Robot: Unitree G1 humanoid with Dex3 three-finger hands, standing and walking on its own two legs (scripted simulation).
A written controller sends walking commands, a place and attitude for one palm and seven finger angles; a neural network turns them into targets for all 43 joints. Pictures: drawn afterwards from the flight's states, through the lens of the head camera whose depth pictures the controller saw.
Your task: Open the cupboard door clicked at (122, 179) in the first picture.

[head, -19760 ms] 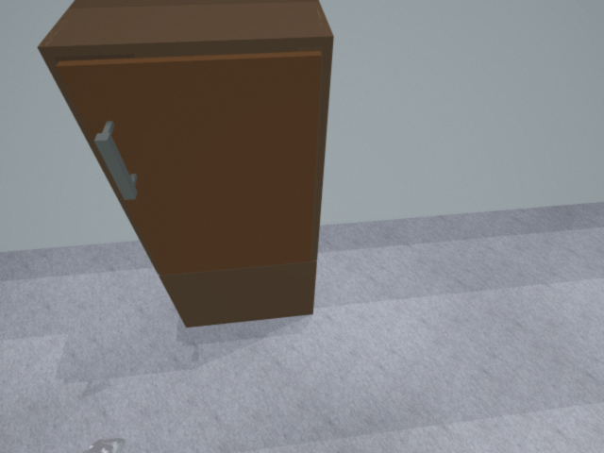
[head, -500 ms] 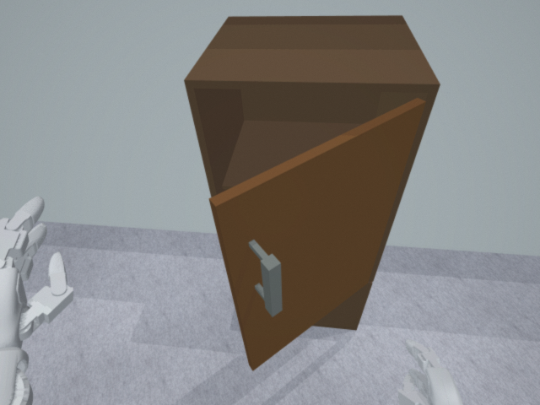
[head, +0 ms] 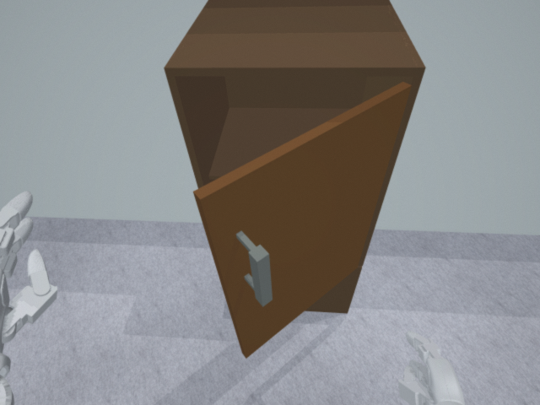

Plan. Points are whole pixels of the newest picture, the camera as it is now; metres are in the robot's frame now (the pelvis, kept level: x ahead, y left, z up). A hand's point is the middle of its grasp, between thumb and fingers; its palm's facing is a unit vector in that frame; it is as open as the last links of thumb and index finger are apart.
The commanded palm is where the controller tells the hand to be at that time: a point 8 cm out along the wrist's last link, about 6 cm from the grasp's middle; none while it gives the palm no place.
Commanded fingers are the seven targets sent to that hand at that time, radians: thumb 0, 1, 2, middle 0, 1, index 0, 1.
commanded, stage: step back with the hand held close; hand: left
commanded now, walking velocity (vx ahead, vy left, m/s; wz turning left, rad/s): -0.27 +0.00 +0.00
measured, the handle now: (253, 269) +0.32 +0.06 +0.02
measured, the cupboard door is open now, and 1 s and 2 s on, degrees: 43 43 43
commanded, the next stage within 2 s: stop stepping back and stand still in 1.00 s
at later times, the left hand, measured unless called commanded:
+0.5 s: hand out of the picture +0.12 +0.29 +0.15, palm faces +0.39 -0.77 -0.50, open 7.4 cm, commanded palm +0.06 +0.33 +0.17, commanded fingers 0.00 0.90 0.90 -0.20 -0.30 -0.20 -0.30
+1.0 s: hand out of the picture +0.03 +0.32 +0.17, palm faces +0.49 -0.76 -0.44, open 7.4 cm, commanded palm -0.04 +0.35 +0.17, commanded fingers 0.00 0.90 0.90 -0.20 -0.30 -0.20 -0.30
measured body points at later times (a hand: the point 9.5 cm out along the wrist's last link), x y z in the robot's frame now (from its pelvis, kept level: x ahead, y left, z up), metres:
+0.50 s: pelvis -0.08 +0.03 -0.01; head -0.06 +0.04 +0.44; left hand +0.10 +0.33 +0.18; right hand +0.09 -0.21 -0.09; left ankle +0.01 +0.12 -0.74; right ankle -0.03 -0.10 -0.74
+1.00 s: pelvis -0.17 +0.04 -0.01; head -0.14 +0.07 +0.43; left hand +0.00 +0.36 +0.19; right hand +0.02 -0.18 -0.09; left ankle -0.05 +0.13 -0.74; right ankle -0.21 -0.10 -0.68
